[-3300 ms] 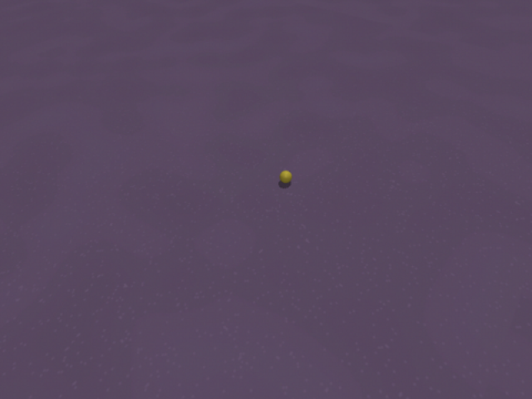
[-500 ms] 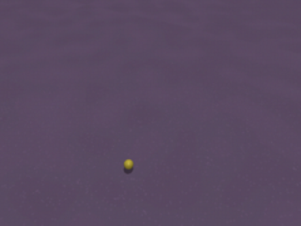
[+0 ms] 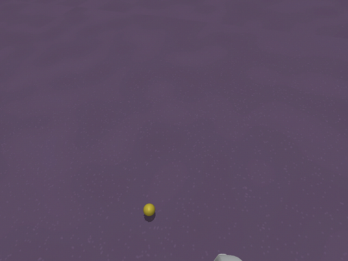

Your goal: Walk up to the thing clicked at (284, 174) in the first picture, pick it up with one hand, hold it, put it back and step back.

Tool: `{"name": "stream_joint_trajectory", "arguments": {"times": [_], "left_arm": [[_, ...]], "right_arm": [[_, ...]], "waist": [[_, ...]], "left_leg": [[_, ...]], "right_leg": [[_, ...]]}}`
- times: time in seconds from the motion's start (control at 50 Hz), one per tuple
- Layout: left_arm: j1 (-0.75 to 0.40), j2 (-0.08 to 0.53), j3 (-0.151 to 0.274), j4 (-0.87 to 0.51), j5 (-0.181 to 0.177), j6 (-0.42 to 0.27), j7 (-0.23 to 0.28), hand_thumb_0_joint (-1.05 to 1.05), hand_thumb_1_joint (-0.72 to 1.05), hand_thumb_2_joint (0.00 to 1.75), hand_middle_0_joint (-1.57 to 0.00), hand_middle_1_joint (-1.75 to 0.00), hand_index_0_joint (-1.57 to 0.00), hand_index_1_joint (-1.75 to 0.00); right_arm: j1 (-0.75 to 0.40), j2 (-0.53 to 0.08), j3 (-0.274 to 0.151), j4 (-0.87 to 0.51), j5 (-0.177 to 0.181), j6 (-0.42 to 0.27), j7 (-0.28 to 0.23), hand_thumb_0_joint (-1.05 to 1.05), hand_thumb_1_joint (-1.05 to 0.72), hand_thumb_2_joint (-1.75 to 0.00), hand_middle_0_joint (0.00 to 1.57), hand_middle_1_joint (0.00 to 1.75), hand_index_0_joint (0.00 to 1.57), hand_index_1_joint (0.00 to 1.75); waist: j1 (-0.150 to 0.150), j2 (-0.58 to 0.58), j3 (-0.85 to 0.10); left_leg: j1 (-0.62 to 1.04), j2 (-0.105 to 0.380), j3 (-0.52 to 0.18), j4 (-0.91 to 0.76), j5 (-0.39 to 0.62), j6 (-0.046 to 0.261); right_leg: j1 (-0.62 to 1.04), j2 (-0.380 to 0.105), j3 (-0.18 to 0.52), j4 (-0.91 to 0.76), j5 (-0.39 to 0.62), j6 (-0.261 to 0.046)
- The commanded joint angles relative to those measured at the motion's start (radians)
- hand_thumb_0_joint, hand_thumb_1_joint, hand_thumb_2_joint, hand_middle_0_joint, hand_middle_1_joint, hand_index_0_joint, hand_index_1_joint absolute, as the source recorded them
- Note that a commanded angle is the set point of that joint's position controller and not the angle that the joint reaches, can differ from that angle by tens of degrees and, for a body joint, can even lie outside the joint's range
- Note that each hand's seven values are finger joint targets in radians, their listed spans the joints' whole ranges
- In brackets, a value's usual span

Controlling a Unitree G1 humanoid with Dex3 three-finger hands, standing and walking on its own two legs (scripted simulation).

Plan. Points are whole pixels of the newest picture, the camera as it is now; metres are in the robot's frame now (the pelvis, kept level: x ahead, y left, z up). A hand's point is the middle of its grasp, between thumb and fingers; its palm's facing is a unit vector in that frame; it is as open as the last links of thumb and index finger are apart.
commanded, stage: walk up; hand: left
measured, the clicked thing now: (149, 209) +0.51 +0.21 -0.72
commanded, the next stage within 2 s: stand in 1.82 s
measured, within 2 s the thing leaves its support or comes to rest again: neither
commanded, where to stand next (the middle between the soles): +0.15 +0.02 m, yaw +0 degrees
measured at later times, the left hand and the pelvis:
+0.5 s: hand out of the picture +0.12 +0.28 -0.16, palm faces -0.01 -0.95 -0.31, open 7.3 cm; pelvis +0.05 +0.03 +0.01, yaw +0 degrees
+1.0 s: hand out of the picture +0.14 +0.28 -0.13, palm faces +0.02 -0.93 -0.36, open 7.3 cm; pelvis +0.08 +0.02 +0.03, yaw +1 degrees
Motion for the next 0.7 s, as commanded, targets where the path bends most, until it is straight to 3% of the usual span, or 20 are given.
{"name": "stream_joint_trajectory", "arguments": {"times": [0.0, 0.02, 0.06, 0.1, 0.16, 0.24, 0.3, 0.32, 0.34, 0.36, 0.38, 0.4, 0.42, 0.44, 0.48, 0.5, 0.54, 0.58, 0.64, 0.68], "left_arm": [[0.12, 0.335, 0.097, -0.064, -0.018, -0.011, 0.025, 0.0, 0.9, 0.9, -0.2, -0.3, -0.2, -0.3], [0.109, 0.305, 0.088, -0.063, -0.023, -0.008, 0.026, 0.0, 0.9, 0.9, -0.2, -0.3, -0.2, -0.3], [0.055, 0.271, 0.073, -0.074, -0.017, -0.009, 0.028, 0.0, 0.9, 0.9, -0.2, -0.3, -0.2, -0.3], [0.038, 0.263, 0.066, -0.07, -0.008, -0.009, 0.027, 0.0, 0.9, 0.9, -0.2, -0.3, -0.2, -0.3], [0.001, 0.232, 0.055, -0.076, 0.001, 0.004, 0.027, 0.0, 0.9, 0.9, -0.2, -0.3, -0.2, -0.3], [-0.033, 0.246, 0.056, -0.067, 0.001, 0.034, 0.024, 0.0, 0.9, 0.9, -0.2, -0.3, -0.2, -0.3], [-0.076, 0.22, 0.042, -0.059, -0.014, 0.061, 0.02, 0.0, 0.9, 0.9, -0.2, -0.3, -0.2, -0.3], [-0.068, 0.197, 0.031, -0.051, -0.018, 0.066, 0.02, 0.0, 0.9, 0.9, -0.2, -0.3, -0.2, -0.3], [-0.04, 0.152, 0.017, -0.043, -0.027, 0.069, 0.02, 0.0, 0.9, 0.9, -0.2, -0.3, -0.2, -0.3], [0.008, 0.141, 0.009, -0.015, -0.039, 0.076, 0.021, 0.0, 0.9, 0.9, -0.2, -0.3, -0.2, -0.3], [0.004, 0.201, 0.031, 0.031, -0.034, 0.08, 0.028, 0.0, 0.9, 0.9, -0.2, -0.3, -0.2, -0.3], [0.003, 0.205, 0.031, 0.049, -0.03, 0.077, 0.026, 0.0, 0.9, 0.9, -0.2, -0.3, -0.2, -0.3], [-0.009, 0.199, 0.031, 0.064, -0.028, 0.073, 0.021, 0.0, 0.9, 0.9, -0.2, -0.3, -0.2, -0.3], [-0.012, 0.193, 0.028, 0.076, -0.029, 0.068, 0.019, 0.0, 0.9, 0.9, -0.2, -0.3, -0.2, -0.3], [-0.021, 0.197, 0.022, 0.104, -0.027, 0.061, 0.02, 0.0, 0.9, 0.9, -0.2, -0.3, -0.2, -0.3], [-0.026, 0.195, 0.021, 0.115, -0.025, 0.061, 0.021, 0.0, 0.9, 0.9, -0.2, -0.3, -0.2, -0.3], [-0.054, 0.195, 0.015, 0.132, -0.021, 0.062, 0.021, 0.0, 0.9, 0.9, -0.2, -0.3, -0.2, -0.3], [-0.081, 0.195, 0.008, 0.145, -0.021, 0.06, 0.015, 0.0, 0.9, 0.9, -0.2, -0.3, -0.2, -0.3], [-0.11, 0.194, 0.004, 0.17, -0.022, 0.05, 0.015, 0.0, 0.9, 0.9, -0.2, -0.3, -0.2, -0.3], [-0.124, 0.194, 0.003, 0.183, -0.023, 0.043, 0.017, 0.0, 0.9, 0.9, -0.2, -0.3, -0.2, -0.3]], "right_arm": [[0.046, -0.231, -0.058, -0.063, -0.007, -0.011, -0.029, 0.0, -0.9, -0.9, 0.2, 0.3, 0.2, 0.3], [0.03, -0.226, -0.06, -0.044, -0.006, -0.008, -0.027, 0.0, -0.9, -0.9, 0.2, 0.3, 0.2, 0.3], [0.054, -0.204, -0.053, -0.016, 0.004, -0.006, -0.014, 0.0, -0.9, -0.9, 0.2, 0.3, 0.2, 0.3], [0.063, -0.175, -0.046, 0.004, -0.004, -0.003, -0.01, 0.0, -0.9, -0.9, 0.2, 0.3, 0.2, 0.3], [0.037, -0.144, -0.038, 0.029, -0.006, -0.002, -0.012, 0.0, -0.9, -0.9, 0.2, 0.3, 0.2, 0.3], [-0.026, -0.143, -0.039, 0.056, -0.005, -0.007, -0.023, 0.0, -0.9, -0.9, 0.2, 0.3, 0.2, 0.3], [-0.025, -0.163, -0.045, 0.09, -0.017, -0.02, -0.036, 0.0, -0.9, -0.9, 0.2, 0.3, 0.2, 0.3], [-0.034, -0.179, -0.044, 0.089, -0.02, -0.026, -0.04, 0.0, -0.9, -0.9, 0.2, 0.3, 0.2, 0.3], [-0.065, -0.223, -0.046, 0.079, -0.029, -0.033, -0.043, 0.0, -0.9, -0.9, 0.2, 0.3, 0.2, 0.3], [-0.159, -0.256, -0.039, 0.053, -0.021, -0.042, -0.042, 0.0, -0.9, -0.9, 0.2, 0.3, 0.2, 0.3], [-0.208, -0.278, -0.042, 0.055, -0.015, -0.037, -0.039, 0.0, -0.9, -0.9, 0.2, 0.3, 0.2, 0.3], [-0.24, -0.253, -0.033, 0.062, -0.014, -0.034, -0.038, 0.0, -0.9, -0.9, 0.2, 0.3, 0.2, 0.3], [-0.238, -0.227, -0.02, 0.071, -0.014, -0.033, -0.037, 0.0, -0.9, -0.9, 0.2, 0.3, 0.2, 0.3], [-0.241, -0.208, -0.011, 0.08, -0.013, -0.033, -0.036, 0.0, -0.9, -0.9, 0.2, 0.3, 0.2, 0.3], [-0.246, -0.189, -0.003, 0.096, -0.001, -0.031, -0.032, 0.0, -0.9, -0.9, 0.2, 0.3, 0.2, 0.3], [-0.256, -0.187, -0.001, 0.102, 0.001, -0.029, -0.032, 0.0, -0.9, -0.9, 0.2, 0.3, 0.2, 0.3], [-0.264, -0.181, 0.003, 0.115, 0.003, -0.02, -0.033, 0.0, -0.9, -0.9, 0.2, 0.3, 0.2, 0.3], [-0.283, -0.183, 0.004, 0.128, 0.002, -0.017, -0.034, 0.0, -0.9, -0.9, 0.2, 0.3, 0.2, 0.3], [-0.3, -0.17, 0.01, 0.152, 0.003, -0.019, -0.033, 0.0, -0.9, -0.9, 0.2, 0.3, 0.2, 0.3], [-0.297, -0.162, 0.014, 0.172, 0.009, -0.025, -0.033, 0.0, -0.9, -0.9, 0.2, 0.3, 0.2, 0.3]], "waist": [[0.092, -0.214, -0.128], [0.086, -0.154, -0.073], [0.051, -0.173, -0.049], [0.048, -0.192, -0.052], [0.042, -0.229, -0.069], [0.058, -0.256, -0.105], [0.025, -0.17, -0.119], [0.021, -0.119, -0.116], [0.043, 0.036, -0.122], [0.087, 0.109, -0.1], [0.078, 0.114, -0.068], [0.09, 0.103, -0.066], [0.085, 0.111, -0.07], [0.084, 0.132, -0.078], [0.083, 0.132, -0.128], [0.082, 0.124, -0.158], [0.07, 0.095, -0.143], [0.063, 0.056, -0.112], [0.054, -0.008, -0.104], [0.049, -0.044, -0.145]], "left_leg": [[-0.388, -0.005, -0.097, 0.362, -0.174, 0.013], [-0.369, 0.01, -0.139, 0.347, -0.111, 0.012], [-0.346, 0.024, -0.113, 0.292, 0.013, 0.002], [-0.271, 0.006, -0.089, 0.244, 0.074, -0.013], [-0.197, 0.013, -0.055, 0.068, 0.098, -0.04], [-0.078, 0.002, -0.025, -0.069, 0.192, -0.049], [0.048, -0.01, -0.033, -0.193, 0.239, -0.02], [0.056, 0.024, -0.089, -0.26, 0.219, -0.008], [0.028, 0.168, -0.307, -0.39, 0.17, 0.027], [-0.086, 0.279, -0.472, -0.492, 0.048, 0.098], [-0.218, 0.296, -0.467, -0.487, 0.015, 0.15], [-0.256, 0.255, -0.397, -0.471, 0.019, 0.134], [-0.233, 0.199, -0.316, -0.453, 0.047, 0.098], [-0.19, 0.162, -0.264, -0.438, 0.094, 0.064], [-0.145, 0.138, -0.233, -0.396, 0.182, 0.028], [-0.116, 0.14, -0.223, -0.387, 0.179, 0.026], [-0.14, 0.136, -0.229, -0.426, 0.051, 0.019], [-0.121, 0.115, -0.217, -0.444, -0.012, 0.009], [-0.071, 0.101, -0.198, -0.421, 0.106, 0.004], [0.002, 0.096, -0.17, -0.39, 0.275, 0.002]], "right_leg": [[0.3, -0.433, 0.651, -0.319, -0.248, -0.267], [0.216, -0.363, 0.533, -0.334, -0.264, -0.219], [0.164, -0.268, 0.362, -0.34, -0.231, -0.165], [0.079, -0.221, 0.261, -0.323, -0.087, -0.156], [0.04, -0.184, 0.161, -0.295, 0.007, -0.151], [-0.007, -0.206, 0.174, -0.22, -0.066, -0.149], [-0.103, -0.206, 0.181, -0.121, -0.136, -0.105], [-0.121, -0.187, 0.173, -0.087, -0.162, -0.073], [-0.126, -0.108, 0.129, 0.02, -0.205, -0.027], [-0.06, -0.015, 0.072, 0.082, -0.273, 0.008], [0.061, -0.038, 0.089, 0.131, -0.319, 0.009], [0.119, -0.043, 0.089, 0.093, -0.298, 0.004], [0.131, -0.04, 0.087, 0.026, -0.271, 0.003], [0.129, -0.043, 0.079, -0.041, -0.184, 0.004], [0.181, -0.051, 0.091, -0.099, -0.084, 0.005], [0.192, -0.058, 0.097, -0.115, -0.079, 0.004], [0.199, -0.075, 0.116, -0.148, -0.136, 0.002], [0.153, -0.084, 0.13, -0.181, -0.155, 0.002], [0.134, -0.106, 0.151, -0.236, -0.094, 0.002], [0.153, -0.122, 0.157, -0.25, 0.013, 0.002]]}}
